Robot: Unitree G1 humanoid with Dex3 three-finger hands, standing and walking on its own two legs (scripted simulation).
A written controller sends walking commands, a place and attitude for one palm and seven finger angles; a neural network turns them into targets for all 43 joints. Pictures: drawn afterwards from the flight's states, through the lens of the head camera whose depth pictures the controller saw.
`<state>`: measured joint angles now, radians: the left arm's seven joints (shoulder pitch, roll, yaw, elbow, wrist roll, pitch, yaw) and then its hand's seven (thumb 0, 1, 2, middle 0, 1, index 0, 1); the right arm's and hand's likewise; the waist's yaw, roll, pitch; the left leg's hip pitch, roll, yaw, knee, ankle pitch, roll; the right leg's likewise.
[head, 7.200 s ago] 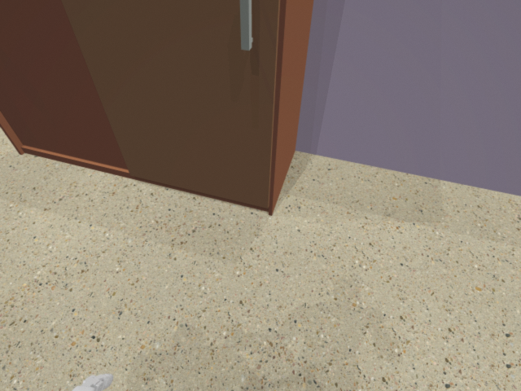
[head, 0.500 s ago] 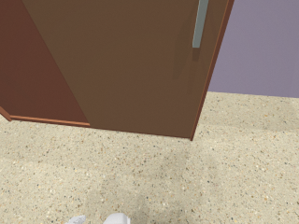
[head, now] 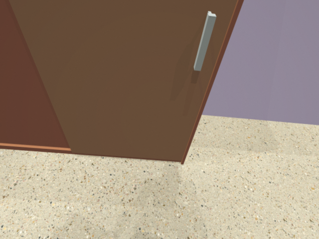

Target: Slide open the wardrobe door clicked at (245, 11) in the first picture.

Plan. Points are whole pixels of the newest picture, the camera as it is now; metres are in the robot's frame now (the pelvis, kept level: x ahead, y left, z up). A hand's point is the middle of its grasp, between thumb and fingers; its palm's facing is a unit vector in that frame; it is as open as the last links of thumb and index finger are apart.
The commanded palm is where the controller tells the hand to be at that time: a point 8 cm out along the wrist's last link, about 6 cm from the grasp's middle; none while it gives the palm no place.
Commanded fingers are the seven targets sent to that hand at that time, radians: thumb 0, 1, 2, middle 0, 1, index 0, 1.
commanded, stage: take the last steps up to it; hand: right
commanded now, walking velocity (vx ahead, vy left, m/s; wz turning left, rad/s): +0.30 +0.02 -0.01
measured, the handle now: (203, 42) +0.76 -0.11 +0.16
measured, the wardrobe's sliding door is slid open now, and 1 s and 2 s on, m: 0.00 0.00 0.00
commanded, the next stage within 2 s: come to a stop and stand still in 0.76 s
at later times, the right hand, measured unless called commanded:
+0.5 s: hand out of the picture +0.10 -0.25 -0.19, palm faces +0.04 +0.99 -0.15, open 7.4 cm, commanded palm none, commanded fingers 0.00 -0.90 -0.90 0.20 0.30 0.20 0.30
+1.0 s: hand (200, 177) +0.38 -0.14 -0.17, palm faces -0.01 +0.97 -0.24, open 7.1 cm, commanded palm none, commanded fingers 0.00 -0.90 -0.90 0.20 0.30 0.20 0.30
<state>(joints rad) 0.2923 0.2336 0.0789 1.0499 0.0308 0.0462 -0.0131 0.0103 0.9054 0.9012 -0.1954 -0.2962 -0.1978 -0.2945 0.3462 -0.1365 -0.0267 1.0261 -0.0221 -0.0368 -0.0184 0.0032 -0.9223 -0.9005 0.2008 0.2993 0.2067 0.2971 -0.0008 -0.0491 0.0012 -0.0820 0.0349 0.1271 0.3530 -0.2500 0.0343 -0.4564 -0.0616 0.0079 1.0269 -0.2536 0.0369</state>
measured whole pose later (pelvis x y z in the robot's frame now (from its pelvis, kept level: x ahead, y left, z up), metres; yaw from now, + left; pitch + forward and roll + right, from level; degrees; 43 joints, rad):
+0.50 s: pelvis +0.12 -0.07 +0.00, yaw +2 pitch -2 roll +0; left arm 0.24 0.15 0.05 1.03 0.01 -0.07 0.04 -0.03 0.96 0.90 -0.20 -0.30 -0.20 -0.30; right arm 0.33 -0.18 -0.07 1.11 -0.04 0.00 0.01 0.01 -0.91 -0.90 0.20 0.30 0.20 0.30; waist -0.02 0.05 0.02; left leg -0.50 0.11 0.07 1.09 -0.25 -0.02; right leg -0.11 -0.03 -0.19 0.38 -0.24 -0.04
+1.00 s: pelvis +0.27 +0.03 -0.01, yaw +3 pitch -1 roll -1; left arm 0.32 0.16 0.05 1.11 0.00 0.01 0.03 0.01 0.91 0.90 -0.20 -0.30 -0.20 -0.29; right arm 0.14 -0.14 -0.04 1.02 -0.01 -0.05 -0.03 -0.03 -0.95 -0.90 0.20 0.30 0.21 0.30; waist 0.02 -0.04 0.08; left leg -0.29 0.03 0.17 0.49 -0.19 0.07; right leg -0.41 -0.08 -0.04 1.05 -0.40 0.04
